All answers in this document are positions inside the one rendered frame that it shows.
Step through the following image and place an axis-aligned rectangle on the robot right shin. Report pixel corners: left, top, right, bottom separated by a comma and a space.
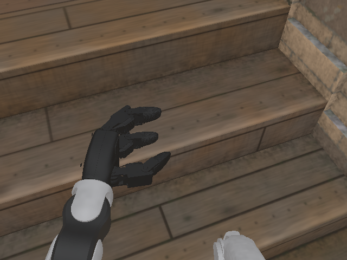
223, 231, 254, 242

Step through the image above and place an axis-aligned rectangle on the robot right thigh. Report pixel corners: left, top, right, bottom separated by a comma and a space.
213, 235, 265, 260

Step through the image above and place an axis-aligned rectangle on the left robot hand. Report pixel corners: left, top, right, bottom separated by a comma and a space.
80, 105, 171, 188

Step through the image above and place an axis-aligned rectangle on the left robot forearm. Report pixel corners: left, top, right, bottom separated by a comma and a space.
45, 179, 113, 260

